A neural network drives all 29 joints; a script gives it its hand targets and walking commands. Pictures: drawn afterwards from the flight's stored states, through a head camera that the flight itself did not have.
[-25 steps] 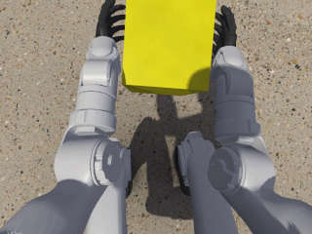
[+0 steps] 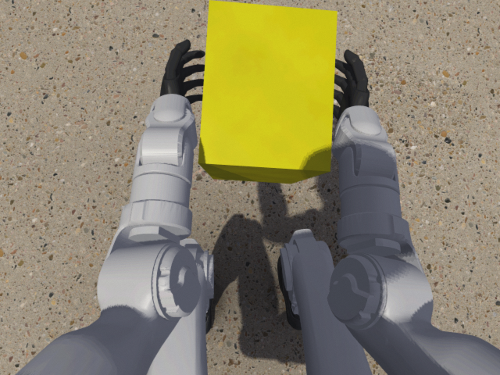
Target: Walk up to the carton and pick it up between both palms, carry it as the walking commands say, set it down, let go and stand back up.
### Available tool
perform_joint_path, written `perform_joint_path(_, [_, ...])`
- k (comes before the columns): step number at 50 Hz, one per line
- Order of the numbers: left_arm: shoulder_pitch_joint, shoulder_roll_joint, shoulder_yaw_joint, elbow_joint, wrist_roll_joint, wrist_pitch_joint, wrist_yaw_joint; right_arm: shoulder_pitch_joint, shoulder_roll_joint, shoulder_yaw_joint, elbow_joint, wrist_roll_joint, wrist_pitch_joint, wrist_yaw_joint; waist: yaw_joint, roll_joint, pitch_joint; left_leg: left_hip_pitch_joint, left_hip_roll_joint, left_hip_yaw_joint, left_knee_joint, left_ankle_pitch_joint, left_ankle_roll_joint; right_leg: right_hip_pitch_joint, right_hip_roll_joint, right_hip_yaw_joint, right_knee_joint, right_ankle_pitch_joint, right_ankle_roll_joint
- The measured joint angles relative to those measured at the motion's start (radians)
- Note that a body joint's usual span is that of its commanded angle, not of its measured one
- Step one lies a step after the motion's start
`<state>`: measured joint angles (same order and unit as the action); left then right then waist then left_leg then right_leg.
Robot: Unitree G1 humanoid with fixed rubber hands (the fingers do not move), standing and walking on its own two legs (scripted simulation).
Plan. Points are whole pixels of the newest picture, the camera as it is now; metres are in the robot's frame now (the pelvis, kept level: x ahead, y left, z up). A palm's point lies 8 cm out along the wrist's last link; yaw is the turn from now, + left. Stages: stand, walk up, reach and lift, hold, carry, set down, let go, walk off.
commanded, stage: reach and lift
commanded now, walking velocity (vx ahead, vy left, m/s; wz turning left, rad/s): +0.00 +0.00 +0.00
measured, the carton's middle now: (260, 115) +0.50 -0.04 -0.13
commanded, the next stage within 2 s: none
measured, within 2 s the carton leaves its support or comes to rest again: neither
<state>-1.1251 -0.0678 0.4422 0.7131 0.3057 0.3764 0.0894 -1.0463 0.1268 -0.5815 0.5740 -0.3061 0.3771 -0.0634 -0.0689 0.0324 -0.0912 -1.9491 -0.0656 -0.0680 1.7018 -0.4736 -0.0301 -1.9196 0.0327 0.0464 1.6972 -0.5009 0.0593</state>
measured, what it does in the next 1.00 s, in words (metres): rises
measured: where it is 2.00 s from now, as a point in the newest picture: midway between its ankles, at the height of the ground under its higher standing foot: (248, 306)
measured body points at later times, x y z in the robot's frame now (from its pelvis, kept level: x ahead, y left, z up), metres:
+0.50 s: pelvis +0.02 +0.00 +0.06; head +0.24 +0.01 +0.45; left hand +0.50 +0.09 +0.00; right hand +0.47 -0.16 +0.01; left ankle +0.11 +0.12 -0.48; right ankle +0.11 -0.14 -0.48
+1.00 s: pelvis +0.03 +0.00 +0.12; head +0.22 +0.01 +0.53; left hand +0.48 +0.09 +0.07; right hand +0.45 -0.16 +0.08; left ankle +0.11 +0.12 -0.48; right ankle +0.11 -0.14 -0.48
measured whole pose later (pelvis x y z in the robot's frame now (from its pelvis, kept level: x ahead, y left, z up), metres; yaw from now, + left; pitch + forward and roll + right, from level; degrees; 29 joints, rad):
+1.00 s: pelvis +0.03 +0.00 +0.12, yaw +0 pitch +32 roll -1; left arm -0.81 -0.16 0.42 0.64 0.31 0.33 0.08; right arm -0.74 0.22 -0.55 0.52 -0.33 0.34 -0.04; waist -0.07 0.03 -0.15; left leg -1.42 -0.05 -0.07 1.28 -0.42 -0.02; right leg -1.39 0.03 0.05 1.27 -0.43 0.05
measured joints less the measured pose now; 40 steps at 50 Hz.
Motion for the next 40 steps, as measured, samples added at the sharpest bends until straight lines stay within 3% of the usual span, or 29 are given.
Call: perform_joint_path(40, [0.259,-0.079,-0.016,-0.053,0.005,-0.041,-0.005,0.24,0.072,0.026,-0.036,-0.016,-0.033,0.018,-0.002,0.001,-0.067,0.403,0.011,-0.002,-0.323,0.035,0.013,0.401,-0.006,0.006,-0.329,0.044,-0.008])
